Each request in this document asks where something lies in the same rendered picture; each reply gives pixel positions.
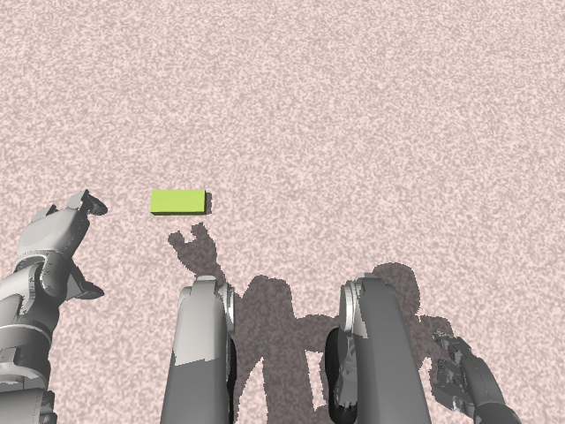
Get right robot foot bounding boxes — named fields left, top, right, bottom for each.
left=325, top=328, right=358, bottom=424

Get right robot hand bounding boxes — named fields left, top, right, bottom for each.
left=433, top=330, right=506, bottom=419

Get right robot arm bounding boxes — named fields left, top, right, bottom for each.
left=473, top=403, right=522, bottom=424

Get left robot arm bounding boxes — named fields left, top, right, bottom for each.
left=0, top=250, right=72, bottom=424

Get small box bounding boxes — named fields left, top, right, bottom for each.
left=150, top=190, right=207, bottom=216

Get left robot hand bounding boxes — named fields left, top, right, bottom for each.
left=16, top=189, right=108, bottom=301

